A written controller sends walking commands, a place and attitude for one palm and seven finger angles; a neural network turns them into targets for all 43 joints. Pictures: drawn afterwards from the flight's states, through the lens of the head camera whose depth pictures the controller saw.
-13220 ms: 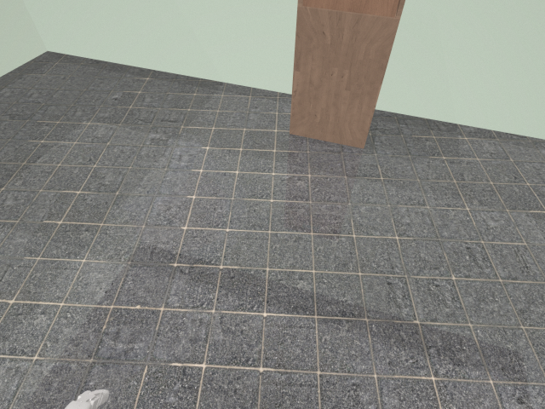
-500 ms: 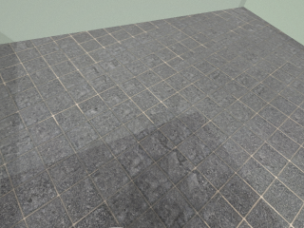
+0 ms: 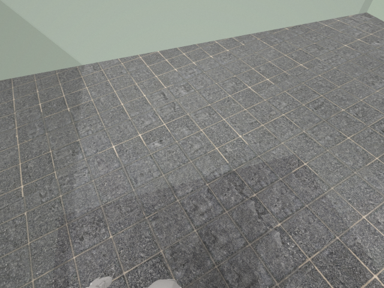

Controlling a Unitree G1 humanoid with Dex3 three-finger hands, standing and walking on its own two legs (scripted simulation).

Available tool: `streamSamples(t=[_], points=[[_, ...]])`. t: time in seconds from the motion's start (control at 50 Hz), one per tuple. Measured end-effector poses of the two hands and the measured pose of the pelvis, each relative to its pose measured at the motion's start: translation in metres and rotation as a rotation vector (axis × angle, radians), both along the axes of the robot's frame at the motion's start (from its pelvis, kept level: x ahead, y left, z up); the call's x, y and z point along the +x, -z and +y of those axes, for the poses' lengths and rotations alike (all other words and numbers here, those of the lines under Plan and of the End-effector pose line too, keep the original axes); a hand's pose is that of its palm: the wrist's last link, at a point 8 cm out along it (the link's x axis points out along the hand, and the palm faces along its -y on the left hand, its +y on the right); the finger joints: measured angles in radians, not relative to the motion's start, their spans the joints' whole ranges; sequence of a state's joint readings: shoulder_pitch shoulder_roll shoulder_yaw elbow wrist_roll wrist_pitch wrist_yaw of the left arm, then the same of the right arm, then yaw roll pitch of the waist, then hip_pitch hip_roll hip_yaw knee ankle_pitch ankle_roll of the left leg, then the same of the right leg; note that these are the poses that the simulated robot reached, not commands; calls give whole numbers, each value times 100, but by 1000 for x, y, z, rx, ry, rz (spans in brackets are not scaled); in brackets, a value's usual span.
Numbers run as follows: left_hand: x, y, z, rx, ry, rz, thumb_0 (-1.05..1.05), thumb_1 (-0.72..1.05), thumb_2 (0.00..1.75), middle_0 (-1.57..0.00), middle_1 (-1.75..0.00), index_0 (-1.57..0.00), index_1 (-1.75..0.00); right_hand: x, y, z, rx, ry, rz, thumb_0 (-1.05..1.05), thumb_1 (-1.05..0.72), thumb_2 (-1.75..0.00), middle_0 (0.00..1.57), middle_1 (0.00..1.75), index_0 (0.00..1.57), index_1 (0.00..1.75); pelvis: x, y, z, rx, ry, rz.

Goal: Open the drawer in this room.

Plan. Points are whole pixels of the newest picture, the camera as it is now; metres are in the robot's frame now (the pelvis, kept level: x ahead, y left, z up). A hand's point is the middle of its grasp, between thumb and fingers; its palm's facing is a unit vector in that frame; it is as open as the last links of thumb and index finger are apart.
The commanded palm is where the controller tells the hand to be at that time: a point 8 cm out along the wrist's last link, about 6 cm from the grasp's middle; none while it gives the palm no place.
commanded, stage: turn or walk to find it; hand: left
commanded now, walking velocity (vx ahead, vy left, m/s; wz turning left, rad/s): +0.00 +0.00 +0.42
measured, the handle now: out of the picture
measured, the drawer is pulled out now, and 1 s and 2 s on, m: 0.00 0.00 0.00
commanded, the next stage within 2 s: none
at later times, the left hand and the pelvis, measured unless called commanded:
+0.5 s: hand out of the picture -0.02 +0.27 -0.17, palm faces +0.26 -0.93 -0.24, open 7.4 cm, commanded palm none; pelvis -0.02 +0.04 +0.00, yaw +12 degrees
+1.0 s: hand out of the picture -0.04 +0.19 -0.14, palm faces +0.43 -0.86 -0.27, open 7.4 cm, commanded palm none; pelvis -0.03 -0.01 +0.01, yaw +26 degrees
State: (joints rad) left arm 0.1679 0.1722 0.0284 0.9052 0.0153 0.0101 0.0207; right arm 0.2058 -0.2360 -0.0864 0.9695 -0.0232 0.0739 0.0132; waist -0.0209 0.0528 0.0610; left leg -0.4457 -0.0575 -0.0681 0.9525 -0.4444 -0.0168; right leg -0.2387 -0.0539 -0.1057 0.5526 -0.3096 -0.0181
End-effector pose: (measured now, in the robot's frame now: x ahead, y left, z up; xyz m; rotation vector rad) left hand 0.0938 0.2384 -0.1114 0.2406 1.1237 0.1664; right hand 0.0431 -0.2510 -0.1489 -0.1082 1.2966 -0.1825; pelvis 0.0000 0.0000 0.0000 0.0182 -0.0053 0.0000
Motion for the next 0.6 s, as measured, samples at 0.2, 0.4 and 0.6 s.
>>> streamSamples(t=[0.2,0.4,0.6], points=[[-66,11,8,-32,-127,101,1,91,90,-21,-30,-20,-30,16,-9,2,-33,-120,47,1,-91,-90,20,30,20,30,-6,-3,5,12,-104,-2],[-136,41,62,-57,-282,227,1,91,90,-20,-30,-20,-30,72,-26,57,-89,-277,-101,0,-91,-90,20,30,20,30,-17,6,39,-21,-179,-3],[-119,16,70,-42,-320,103,1,91,90,-20,-29,-19,-30,70,-31,76,-46,-337,-99,0,-90,-90,21,30,21,30,-23,-7,39,-34,-257,-1]])
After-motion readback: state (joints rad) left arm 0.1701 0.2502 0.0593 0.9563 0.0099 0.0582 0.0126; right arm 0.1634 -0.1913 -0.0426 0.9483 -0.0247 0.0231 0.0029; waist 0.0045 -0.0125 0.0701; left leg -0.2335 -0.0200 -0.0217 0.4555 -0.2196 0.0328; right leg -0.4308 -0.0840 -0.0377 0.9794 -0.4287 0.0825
